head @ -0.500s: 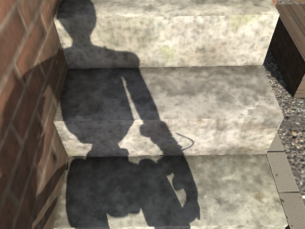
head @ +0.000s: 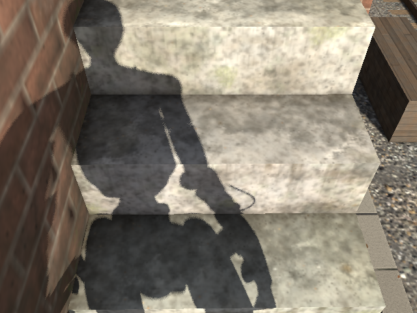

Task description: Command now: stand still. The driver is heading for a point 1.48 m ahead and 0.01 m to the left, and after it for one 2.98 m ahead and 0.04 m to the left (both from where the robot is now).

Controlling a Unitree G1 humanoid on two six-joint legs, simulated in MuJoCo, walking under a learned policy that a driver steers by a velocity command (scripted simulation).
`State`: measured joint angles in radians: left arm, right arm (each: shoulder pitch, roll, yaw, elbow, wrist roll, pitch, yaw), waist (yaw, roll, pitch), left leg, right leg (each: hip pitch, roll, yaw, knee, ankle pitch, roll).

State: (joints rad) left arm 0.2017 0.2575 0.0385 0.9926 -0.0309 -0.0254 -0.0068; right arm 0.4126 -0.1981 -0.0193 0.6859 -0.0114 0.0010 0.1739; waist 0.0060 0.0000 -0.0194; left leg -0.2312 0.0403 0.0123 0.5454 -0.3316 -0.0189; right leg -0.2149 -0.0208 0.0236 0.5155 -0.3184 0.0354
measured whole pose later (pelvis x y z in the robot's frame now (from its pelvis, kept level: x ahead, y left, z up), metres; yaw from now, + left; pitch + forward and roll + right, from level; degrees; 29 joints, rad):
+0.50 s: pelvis +0.00 -0.01 +0.01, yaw +1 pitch +1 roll +0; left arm 0.20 0.23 0.02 1.07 -0.03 -0.02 -0.05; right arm 0.52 -0.17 0.01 0.81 -0.01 0.05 0.16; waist 0.01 0.00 0.00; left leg -0.19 0.05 -0.01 0.46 -0.28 -0.04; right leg -0.17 -0.01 0.00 0.44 -0.28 0.01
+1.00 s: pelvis +0.00 -0.02 +0.01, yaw +1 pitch +0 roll -1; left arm 0.26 0.19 0.00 1.14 -0.02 -0.01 -0.06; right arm 0.55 -0.14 0.01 0.88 -0.03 0.06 0.16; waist 0.01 0.00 0.01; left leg -0.17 0.06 -0.01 0.42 -0.26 -0.04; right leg -0.14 0.00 -0.01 0.39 -0.26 0.01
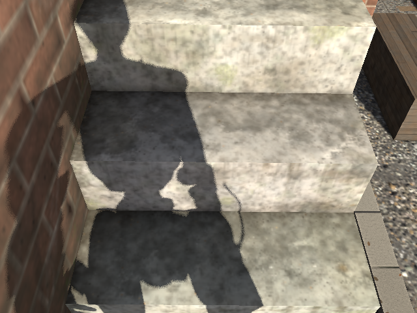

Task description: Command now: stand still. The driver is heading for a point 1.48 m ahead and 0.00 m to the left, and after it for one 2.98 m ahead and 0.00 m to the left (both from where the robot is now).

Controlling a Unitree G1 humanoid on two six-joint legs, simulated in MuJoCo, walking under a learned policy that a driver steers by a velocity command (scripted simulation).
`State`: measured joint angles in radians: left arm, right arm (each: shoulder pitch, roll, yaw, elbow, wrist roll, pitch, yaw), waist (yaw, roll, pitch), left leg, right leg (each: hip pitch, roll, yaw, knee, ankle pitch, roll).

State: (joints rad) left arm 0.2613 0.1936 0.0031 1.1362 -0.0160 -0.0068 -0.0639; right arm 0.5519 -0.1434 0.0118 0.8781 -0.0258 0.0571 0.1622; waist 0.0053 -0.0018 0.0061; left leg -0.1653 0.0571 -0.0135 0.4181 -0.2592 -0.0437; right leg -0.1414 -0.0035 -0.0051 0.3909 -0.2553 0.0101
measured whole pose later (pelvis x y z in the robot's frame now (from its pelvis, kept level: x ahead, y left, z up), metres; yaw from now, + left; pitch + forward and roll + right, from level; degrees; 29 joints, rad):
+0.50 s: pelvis +0.09 -0.05 -0.01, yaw +1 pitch +3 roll -1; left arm 0.46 0.17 0.02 1.08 0.05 -0.16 -0.02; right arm 0.01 -0.18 -0.01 0.67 0.03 -0.03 -0.11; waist 0.03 0.02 -0.06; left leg -1.12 -0.01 -0.01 2.38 -0.45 0.15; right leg -0.09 0.01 -0.10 0.40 -0.36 -0.01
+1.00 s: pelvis +0.26 -0.02 +0.19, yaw +0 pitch +0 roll -1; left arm 0.09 0.04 -0.05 0.61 0.00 -0.03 -0.01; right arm 0.46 -0.19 0.00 1.10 0.01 -0.11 -0.06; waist 0.01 0.03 -0.01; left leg -0.23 -0.01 0.10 0.52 -0.30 0.08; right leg -1.45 0.06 0.07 2.26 -0.22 -0.11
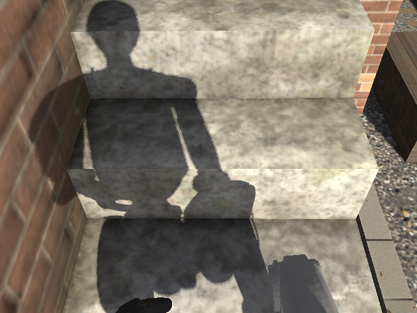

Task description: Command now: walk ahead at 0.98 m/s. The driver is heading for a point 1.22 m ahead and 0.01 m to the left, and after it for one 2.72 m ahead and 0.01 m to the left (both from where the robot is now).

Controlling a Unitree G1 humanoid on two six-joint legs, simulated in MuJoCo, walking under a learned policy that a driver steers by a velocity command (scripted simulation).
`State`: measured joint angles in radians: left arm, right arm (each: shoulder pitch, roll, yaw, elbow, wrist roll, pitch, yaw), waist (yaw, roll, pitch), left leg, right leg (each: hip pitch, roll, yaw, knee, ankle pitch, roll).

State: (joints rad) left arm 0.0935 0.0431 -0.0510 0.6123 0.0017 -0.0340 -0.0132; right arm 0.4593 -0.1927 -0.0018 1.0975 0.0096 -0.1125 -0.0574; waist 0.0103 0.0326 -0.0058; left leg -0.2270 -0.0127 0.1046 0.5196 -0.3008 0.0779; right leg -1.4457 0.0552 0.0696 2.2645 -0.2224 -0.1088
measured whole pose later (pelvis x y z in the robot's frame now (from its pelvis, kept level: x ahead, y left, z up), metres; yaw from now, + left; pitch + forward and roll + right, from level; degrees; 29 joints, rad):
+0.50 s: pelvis +0.23 -0.03 +0.18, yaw +0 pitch -1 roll +1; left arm 0.54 0.15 0.04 1.02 0.05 -0.14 -0.05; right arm 0.03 -0.08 0.00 0.56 0.03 -0.06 -0.05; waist 0.04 0.03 -0.06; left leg -1.26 -0.13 -0.17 2.43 -0.10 0.11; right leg -0.24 -0.03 -0.07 0.67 -0.41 -0.02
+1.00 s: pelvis +0.48 +0.03 +0.38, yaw +0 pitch +0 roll +0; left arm 0.06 0.03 -0.04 0.60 0.01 -0.07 -0.03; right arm 0.49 -0.18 -0.02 1.07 -0.01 -0.12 -0.06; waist -0.01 0.00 -0.05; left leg -0.23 -0.05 0.11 0.61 -0.39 0.09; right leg -1.35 0.05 0.08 2.36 -0.26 -0.15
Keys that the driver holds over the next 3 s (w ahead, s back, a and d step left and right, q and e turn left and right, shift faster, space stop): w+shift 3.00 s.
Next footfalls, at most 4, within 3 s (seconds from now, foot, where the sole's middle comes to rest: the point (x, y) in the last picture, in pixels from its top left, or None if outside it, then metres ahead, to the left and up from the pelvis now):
0.18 right None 0.24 -0.13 -0.58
0.68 left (184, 267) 0.49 0.10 -0.38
1.20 right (261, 140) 0.71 -0.08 -0.19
1.56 left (174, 4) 1.00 0.13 0.01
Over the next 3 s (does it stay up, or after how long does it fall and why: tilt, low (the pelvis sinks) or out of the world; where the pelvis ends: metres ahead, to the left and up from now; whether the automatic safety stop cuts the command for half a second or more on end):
stays up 1.77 0.03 1.37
